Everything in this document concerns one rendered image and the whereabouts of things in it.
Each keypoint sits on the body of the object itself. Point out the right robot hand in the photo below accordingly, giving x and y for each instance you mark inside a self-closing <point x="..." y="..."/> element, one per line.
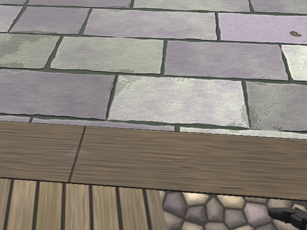
<point x="295" y="216"/>

